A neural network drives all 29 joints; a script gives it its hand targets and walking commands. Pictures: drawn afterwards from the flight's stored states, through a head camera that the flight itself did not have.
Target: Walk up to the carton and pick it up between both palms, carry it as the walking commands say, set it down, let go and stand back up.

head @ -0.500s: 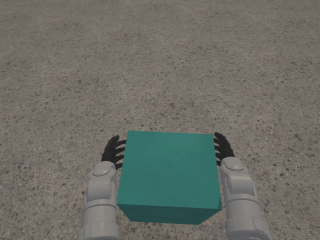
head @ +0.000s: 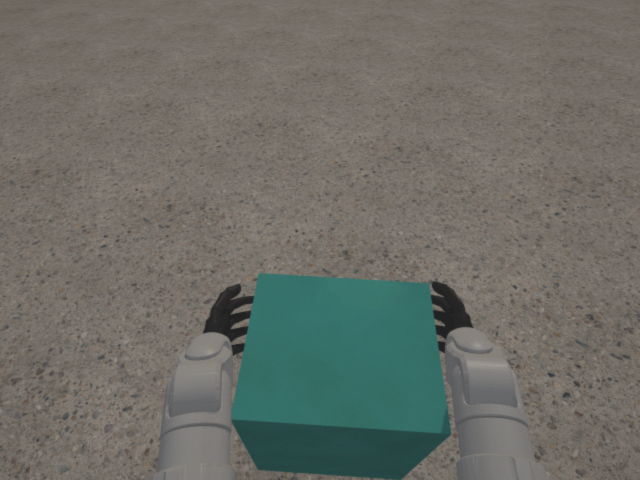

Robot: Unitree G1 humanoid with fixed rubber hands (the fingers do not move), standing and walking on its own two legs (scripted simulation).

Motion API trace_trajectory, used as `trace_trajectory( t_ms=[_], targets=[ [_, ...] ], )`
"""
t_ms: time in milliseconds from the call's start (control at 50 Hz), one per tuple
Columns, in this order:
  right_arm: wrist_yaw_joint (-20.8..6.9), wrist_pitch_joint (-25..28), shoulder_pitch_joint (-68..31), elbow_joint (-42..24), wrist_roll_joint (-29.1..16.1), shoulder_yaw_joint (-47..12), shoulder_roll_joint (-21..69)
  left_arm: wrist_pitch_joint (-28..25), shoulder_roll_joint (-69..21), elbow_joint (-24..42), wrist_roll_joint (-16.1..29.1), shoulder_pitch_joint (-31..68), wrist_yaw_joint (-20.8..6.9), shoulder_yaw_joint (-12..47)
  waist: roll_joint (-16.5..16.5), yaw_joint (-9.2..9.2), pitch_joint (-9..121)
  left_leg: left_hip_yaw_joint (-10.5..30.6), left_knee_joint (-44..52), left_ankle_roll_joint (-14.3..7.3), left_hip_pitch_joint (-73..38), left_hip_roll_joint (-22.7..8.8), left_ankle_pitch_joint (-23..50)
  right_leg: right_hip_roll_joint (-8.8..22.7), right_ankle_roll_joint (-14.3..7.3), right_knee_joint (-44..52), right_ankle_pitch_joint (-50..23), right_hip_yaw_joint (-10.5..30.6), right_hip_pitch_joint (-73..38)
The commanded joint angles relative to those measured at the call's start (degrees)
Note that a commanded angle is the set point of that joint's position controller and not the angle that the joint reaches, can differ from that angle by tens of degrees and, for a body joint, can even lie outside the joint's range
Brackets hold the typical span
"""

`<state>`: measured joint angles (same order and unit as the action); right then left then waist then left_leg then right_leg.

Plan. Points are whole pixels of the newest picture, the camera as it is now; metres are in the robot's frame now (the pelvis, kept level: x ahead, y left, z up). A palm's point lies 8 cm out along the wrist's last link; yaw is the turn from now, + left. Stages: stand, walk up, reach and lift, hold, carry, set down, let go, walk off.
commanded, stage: reach and lift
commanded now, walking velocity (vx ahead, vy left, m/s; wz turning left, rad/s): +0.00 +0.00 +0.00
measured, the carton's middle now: (335, 385) +0.28 +0.01 -0.03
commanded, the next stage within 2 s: hold in 1.06 s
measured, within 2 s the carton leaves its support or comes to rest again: neither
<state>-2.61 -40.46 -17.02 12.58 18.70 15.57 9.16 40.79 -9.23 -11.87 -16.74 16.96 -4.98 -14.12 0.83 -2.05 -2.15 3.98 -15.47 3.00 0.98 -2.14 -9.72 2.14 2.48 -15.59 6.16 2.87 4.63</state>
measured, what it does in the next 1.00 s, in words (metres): stands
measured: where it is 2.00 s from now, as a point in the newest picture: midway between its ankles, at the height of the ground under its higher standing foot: outside the picture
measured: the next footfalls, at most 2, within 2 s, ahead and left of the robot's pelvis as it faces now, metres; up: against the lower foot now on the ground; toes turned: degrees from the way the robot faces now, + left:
none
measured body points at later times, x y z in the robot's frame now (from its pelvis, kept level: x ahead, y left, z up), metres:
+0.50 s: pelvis +0.00 +0.00 +0.00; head -0.01 -0.01 +0.45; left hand +0.31 +0.15 +0.04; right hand +0.31 -0.16 +0.03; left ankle -0.01 +0.16 -0.75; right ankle +0.03 -0.15 -0.75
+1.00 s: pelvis +0.00 +0.00 +0.00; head -0.01 +0.00 +0.45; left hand +0.30 +0.15 +0.04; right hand +0.30 -0.16 +0.03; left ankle -0.01 +0.16 -0.75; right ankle +0.03 -0.15 -0.75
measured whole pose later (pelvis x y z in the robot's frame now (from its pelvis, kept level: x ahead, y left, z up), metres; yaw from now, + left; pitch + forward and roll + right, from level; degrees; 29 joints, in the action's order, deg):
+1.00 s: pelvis +0.00 +0.00 +0.00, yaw +0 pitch -6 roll +0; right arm -1.9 -42.6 -13.1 7.2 16.7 12.0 8.3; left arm 42.1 -8.2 -6.9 -15.5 12.5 -3.8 -9.6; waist 0.8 -0.1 -4.4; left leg 4.1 -14.8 2.8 -1.0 -2.1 -9.6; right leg 2.2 2.7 -14.3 5.8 2.8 2.3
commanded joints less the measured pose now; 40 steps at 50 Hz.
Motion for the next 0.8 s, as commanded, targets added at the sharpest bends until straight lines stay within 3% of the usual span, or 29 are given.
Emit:
trace_trajectory(
  t_ms=[0,780],
  targets=[
    [-14.41,0.53,-27.19,-1.94,-14.44,-31.04,45.26,-0.16,-51.05,-0.45,11.32,23.56,-9.79,28.06,-0.10,0.82,12.40,-2.65,3.08,-0.51,1.89,9.23,7.53,-9.22,-2.42,1.13,-4.11,-2.65,-8.91],
    [-12.41,-0.30,-21.10,-8.06,-16.03,-34.20,44.29,-0.45,-47.40,6.36,12.70,18.64,-8.94,32.30,-0.47,1.85,13.04,-1.84,3.16,-1.03,0.62,9.60,11.07,-9.62,-1.16,1.25,-10.20,-2.21,-11.69]
  ],
)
